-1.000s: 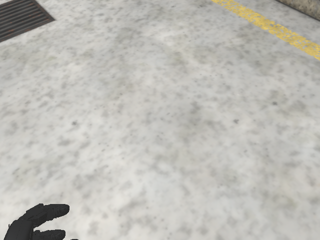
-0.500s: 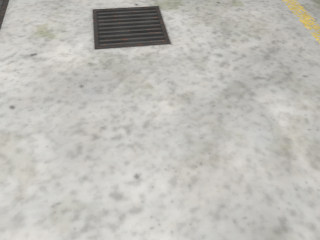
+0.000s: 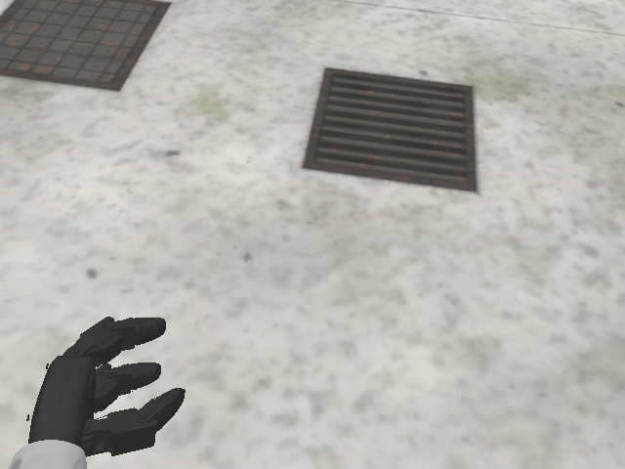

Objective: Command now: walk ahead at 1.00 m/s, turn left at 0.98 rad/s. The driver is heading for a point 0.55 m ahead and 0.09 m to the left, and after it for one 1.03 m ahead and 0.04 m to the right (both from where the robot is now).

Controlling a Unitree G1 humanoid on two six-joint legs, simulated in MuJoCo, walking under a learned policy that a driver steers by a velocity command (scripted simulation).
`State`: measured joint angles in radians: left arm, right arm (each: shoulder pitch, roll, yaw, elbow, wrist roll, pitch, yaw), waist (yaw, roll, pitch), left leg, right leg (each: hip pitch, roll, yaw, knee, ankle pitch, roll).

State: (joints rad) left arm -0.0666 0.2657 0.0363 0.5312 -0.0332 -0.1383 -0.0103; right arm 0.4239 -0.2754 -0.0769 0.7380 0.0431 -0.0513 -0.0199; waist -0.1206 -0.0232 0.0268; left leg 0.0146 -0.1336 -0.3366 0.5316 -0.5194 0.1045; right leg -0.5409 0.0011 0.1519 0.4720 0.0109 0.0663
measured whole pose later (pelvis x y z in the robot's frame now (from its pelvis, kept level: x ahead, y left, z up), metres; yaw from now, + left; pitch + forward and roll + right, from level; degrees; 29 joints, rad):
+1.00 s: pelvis +0.84 +0.20 -0.02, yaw +13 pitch -1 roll +2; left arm 0.17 0.29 0.05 0.71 -0.05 -0.04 -0.06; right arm 0.36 -0.27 -0.05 0.83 -0.01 -0.07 -0.02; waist 0.03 -0.03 0.04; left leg 0.16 -0.01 0.23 0.82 -0.39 -0.02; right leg -0.56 0.04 -0.11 0.71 -0.17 -0.16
